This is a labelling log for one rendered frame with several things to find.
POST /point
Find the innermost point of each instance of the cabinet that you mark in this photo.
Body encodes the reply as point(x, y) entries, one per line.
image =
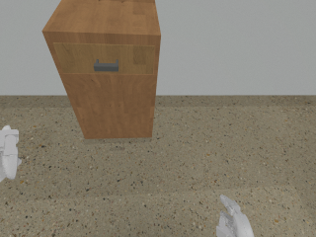
point(108, 105)

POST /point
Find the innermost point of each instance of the handle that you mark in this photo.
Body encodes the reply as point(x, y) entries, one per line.
point(106, 67)

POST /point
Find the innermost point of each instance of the drawer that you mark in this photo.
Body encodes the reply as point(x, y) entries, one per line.
point(77, 57)

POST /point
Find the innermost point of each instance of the robot left hand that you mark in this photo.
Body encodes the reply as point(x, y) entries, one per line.
point(9, 153)

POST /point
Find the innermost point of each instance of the robot right hand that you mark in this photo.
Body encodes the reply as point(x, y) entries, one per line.
point(238, 225)

